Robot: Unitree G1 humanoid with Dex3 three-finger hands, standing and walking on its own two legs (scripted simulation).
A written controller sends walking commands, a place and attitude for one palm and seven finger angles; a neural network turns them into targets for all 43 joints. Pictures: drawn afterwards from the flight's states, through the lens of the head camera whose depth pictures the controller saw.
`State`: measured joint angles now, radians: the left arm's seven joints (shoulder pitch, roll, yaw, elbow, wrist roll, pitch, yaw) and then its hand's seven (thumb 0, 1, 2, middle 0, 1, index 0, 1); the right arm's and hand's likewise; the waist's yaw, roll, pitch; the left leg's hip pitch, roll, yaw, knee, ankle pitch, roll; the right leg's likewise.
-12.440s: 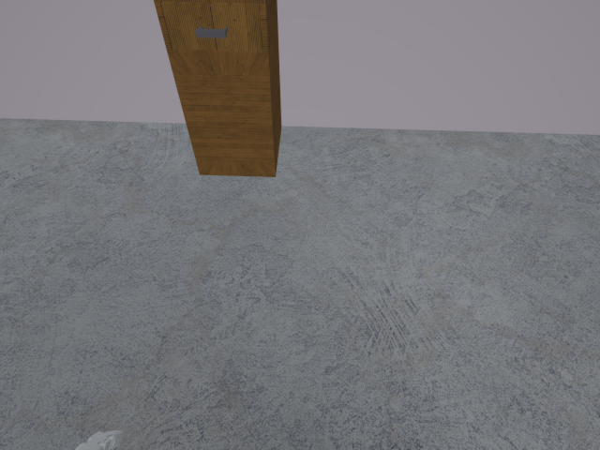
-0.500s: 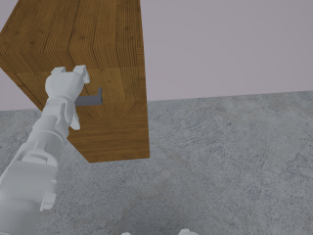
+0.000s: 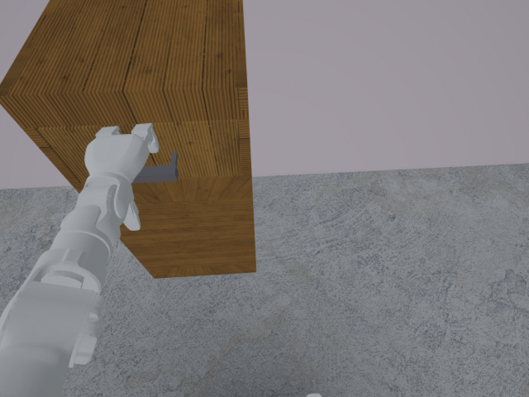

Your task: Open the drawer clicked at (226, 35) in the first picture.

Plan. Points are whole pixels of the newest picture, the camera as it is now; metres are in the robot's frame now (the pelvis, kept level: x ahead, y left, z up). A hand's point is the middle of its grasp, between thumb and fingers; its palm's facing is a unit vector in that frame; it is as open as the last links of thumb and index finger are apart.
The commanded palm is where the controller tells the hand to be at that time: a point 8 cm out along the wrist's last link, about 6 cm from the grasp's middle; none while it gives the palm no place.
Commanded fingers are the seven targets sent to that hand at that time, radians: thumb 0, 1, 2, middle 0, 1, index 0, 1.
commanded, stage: lower the fingers behind the handle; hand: left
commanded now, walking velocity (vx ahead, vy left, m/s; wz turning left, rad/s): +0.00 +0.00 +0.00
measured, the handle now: (149, 166) +0.53 +0.20 -0.03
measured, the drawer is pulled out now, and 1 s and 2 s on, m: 0.00 0.00 0.00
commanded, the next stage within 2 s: close the thumb around the handle in 1.44 s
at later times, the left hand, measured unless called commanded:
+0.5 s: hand (145, 184) +0.48 +0.20 -0.01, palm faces -0.08 -0.04 -1.00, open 13.8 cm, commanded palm +0.46 +0.21 +0.04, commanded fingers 0.00 -0.50 0.30 -0.30 -1.20 -0.30 -1.20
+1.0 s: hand (149, 195) +0.48 +0.20 -0.05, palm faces -0.08 -0.02 -1.00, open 13.8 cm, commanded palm +0.46 +0.20 +0.00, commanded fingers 0.00 -0.50 0.30 -0.30 -1.20 -0.30 -1.20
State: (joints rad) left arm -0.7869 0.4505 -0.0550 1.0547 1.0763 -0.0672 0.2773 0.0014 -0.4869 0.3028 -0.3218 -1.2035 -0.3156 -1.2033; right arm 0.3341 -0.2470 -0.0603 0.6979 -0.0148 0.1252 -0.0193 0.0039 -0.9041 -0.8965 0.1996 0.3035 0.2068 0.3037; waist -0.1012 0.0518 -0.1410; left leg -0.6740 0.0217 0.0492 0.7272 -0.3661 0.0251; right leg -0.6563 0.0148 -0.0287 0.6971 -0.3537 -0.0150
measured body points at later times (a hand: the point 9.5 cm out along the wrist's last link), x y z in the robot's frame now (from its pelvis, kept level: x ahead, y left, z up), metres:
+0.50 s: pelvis -0.01 +0.00 -0.02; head +0.11 +0.00 +0.42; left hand +0.48 +0.20 +0.04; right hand -0.01 -0.27 -0.15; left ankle -0.02 +0.10 -0.71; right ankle -0.02 -0.11 -0.71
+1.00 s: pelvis -0.01 +0.01 -0.04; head +0.11 +0.01 +0.40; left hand +0.48 +0.20 +0.01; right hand -0.01 -0.27 -0.16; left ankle -0.02 +0.10 -0.71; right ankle -0.02 -0.11 -0.71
